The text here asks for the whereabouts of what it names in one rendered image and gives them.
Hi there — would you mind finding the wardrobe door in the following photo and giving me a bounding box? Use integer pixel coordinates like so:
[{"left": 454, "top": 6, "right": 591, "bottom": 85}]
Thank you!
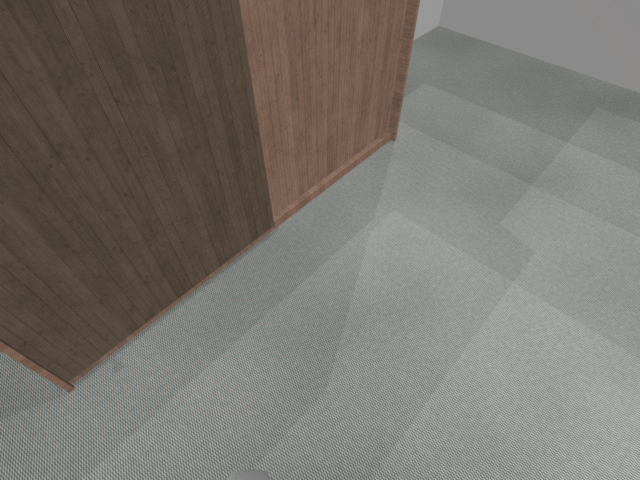
[
  {"left": 0, "top": 0, "right": 274, "bottom": 382},
  {"left": 239, "top": 0, "right": 408, "bottom": 216}
]

